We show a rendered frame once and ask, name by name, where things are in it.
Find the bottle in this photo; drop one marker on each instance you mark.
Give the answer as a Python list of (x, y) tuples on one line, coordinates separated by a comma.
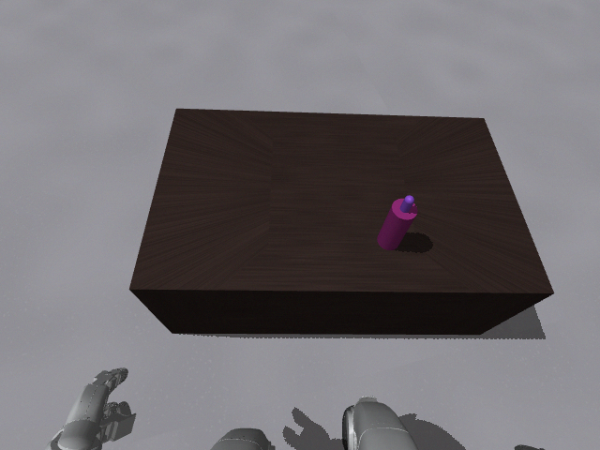
[(397, 223)]

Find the left robot arm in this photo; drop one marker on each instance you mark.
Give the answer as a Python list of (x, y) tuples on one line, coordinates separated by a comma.
[(77, 435)]

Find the left robot hand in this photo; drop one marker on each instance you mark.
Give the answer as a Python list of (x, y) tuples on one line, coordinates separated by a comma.
[(115, 420)]

